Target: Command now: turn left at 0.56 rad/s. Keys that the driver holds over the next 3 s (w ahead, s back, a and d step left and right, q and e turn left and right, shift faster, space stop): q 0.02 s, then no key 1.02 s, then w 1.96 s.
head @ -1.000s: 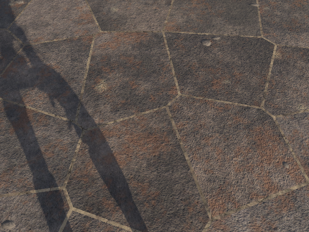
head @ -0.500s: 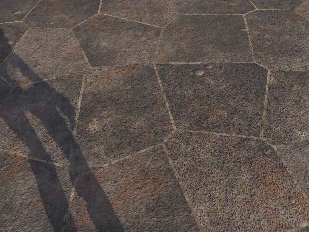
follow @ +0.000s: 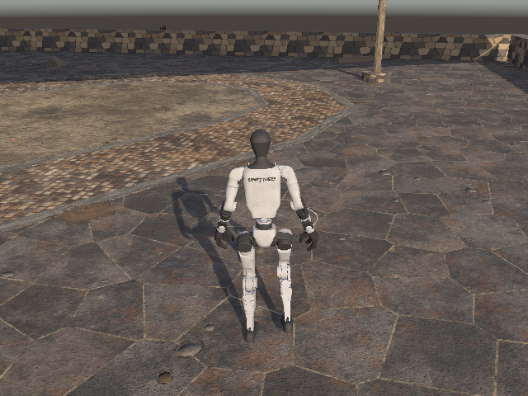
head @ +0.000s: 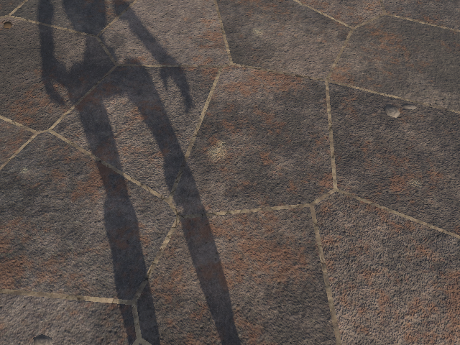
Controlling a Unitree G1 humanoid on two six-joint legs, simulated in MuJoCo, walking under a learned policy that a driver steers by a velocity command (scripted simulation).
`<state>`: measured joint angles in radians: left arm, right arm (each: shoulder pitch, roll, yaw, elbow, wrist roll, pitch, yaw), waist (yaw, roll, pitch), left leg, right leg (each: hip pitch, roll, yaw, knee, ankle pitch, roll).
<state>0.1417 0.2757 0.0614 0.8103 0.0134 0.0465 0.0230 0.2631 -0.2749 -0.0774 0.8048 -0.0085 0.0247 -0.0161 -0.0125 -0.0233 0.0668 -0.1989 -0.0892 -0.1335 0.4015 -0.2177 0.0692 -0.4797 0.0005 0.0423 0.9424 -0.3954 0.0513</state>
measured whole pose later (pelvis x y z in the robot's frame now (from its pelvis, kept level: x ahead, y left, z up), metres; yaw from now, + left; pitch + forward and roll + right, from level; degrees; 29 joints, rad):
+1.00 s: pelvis -0.01 -0.03 +0.00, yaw +6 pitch -2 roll +0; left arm 0.25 0.22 0.00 1.07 0.01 0.01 0.02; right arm 0.24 -0.21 0.01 1.08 -0.01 0.00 -0.03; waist 0.02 0.00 0.04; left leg -0.08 -0.04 -0.05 0.36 -0.24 0.03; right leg -0.17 0.03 0.02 0.37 -0.16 -0.02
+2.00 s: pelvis +0.38 -0.01 -0.01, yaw +5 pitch -1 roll +1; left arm 0.25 0.21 0.04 0.99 0.03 -0.06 -0.01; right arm 0.30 -0.22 -0.05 1.04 -0.02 -0.09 0.00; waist 0.00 -0.02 0.06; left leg -0.18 -0.10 0.12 0.37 -0.17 0.13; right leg -0.47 -0.05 0.01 1.16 -0.28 -0.08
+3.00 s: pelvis +0.93 +0.03 -0.02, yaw +6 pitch +0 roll +0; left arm 0.40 0.19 0.04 1.05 0.01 -0.08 0.00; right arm 0.10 -0.20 -0.05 0.91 -0.03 -0.08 0.01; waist 0.03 -0.02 0.06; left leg -0.38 -0.03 0.11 0.54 -0.17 0.10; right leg -0.21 0.02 -0.01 1.08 -0.40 -0.08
